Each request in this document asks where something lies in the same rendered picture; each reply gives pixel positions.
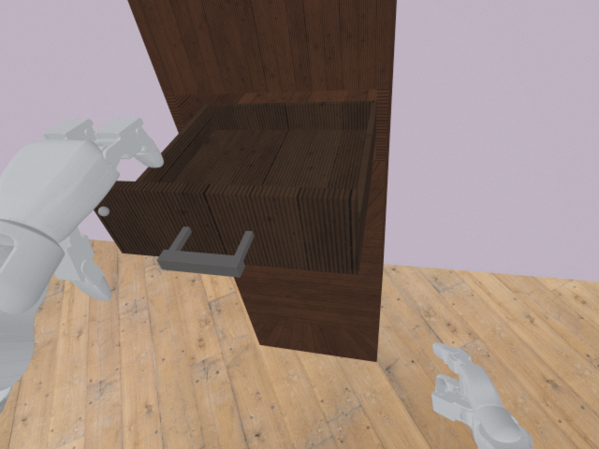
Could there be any robot left hand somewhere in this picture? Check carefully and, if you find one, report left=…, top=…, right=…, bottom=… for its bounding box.
left=0, top=118, right=164, bottom=301

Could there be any robot left forearm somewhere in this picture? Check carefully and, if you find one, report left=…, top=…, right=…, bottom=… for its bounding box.
left=0, top=219, right=65, bottom=413

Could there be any robot right hand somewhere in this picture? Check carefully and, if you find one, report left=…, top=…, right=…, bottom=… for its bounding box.
left=431, top=342, right=504, bottom=430

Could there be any drawer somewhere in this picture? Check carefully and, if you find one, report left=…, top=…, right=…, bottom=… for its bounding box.
left=94, top=101, right=377, bottom=275

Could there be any cabinet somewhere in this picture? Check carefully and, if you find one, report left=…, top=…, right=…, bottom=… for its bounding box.
left=127, top=0, right=397, bottom=362

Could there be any handle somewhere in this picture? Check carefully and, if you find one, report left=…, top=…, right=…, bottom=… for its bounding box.
left=157, top=226, right=254, bottom=278

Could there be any robot right forearm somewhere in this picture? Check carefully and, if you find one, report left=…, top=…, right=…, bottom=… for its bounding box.
left=472, top=406, right=533, bottom=449

